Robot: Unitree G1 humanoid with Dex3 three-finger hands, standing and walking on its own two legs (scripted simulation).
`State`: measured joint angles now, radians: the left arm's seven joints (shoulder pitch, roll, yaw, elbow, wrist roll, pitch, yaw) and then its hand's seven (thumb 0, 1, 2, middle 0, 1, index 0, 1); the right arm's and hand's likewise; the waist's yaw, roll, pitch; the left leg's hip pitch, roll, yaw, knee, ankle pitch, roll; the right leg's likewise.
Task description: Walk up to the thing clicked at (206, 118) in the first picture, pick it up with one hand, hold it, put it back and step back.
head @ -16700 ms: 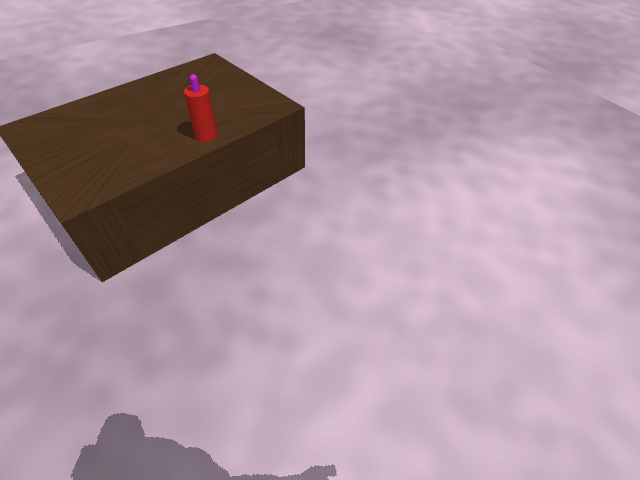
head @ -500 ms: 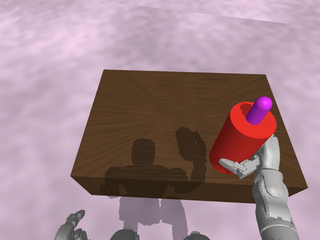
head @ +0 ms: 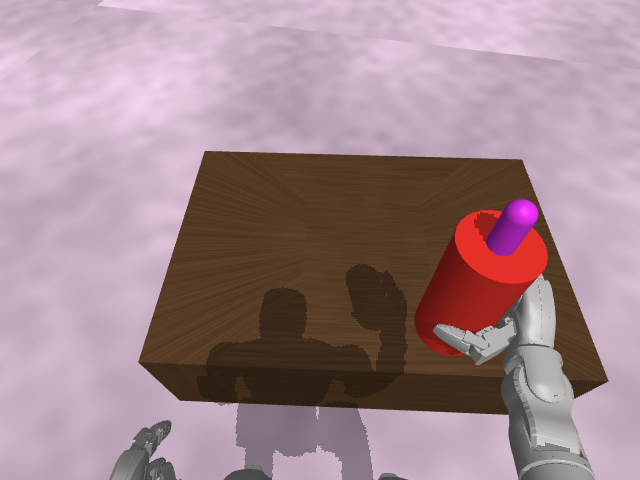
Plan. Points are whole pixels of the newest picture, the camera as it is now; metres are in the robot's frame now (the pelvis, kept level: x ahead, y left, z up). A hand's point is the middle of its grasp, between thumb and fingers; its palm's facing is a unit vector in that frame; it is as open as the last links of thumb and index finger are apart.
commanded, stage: hold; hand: right
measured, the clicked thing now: (477, 278) +0.33 -0.16 +0.09
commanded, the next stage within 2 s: none
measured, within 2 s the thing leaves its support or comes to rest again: neither
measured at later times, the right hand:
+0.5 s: hand (469, 301) +0.32 -0.16 +0.05, palm faces +0.12 +0.99 +0.00, open 11.9 cm
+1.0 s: hand (470, 304) +0.32 -0.16 +0.04, palm faces +0.13 +0.99 +0.00, open 11.9 cm
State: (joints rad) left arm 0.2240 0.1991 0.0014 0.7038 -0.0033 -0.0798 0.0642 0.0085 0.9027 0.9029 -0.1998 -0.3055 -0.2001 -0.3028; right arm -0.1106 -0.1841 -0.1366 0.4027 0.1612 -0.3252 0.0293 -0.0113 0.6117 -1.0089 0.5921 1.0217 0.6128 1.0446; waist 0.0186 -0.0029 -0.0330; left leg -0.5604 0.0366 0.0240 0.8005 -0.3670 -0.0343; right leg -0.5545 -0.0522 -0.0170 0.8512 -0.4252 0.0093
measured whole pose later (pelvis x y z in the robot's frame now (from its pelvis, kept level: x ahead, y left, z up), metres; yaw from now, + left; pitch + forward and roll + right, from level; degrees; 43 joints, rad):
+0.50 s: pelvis +0.00 +0.01 +0.00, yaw +0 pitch +6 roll +1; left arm 0.22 0.20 0.00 0.71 0.00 -0.09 0.07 0.01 0.90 0.91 -0.20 -0.30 -0.20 -0.30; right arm -0.11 -0.18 -0.14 0.41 0.16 -0.33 0.03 -0.01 0.61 -1.01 0.59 1.02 0.61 1.05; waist 0.02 0.00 -0.02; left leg -0.53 0.03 0.03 0.77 -0.35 -0.02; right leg -0.51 -0.05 -0.01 0.81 -0.40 0.02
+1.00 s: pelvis +0.00 +0.01 +0.00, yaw +0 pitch +6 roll +1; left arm 0.21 0.20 0.00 0.71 0.00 -0.09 0.07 0.01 0.89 0.91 -0.20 -0.31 -0.20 -0.31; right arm -0.10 -0.18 -0.14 0.42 0.17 -0.34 0.04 -0.01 0.61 -1.01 0.59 1.02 0.61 1.05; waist 0.02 0.00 -0.02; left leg -0.53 0.03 0.03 0.78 -0.36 -0.02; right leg -0.52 -0.05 -0.01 0.82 -0.40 0.02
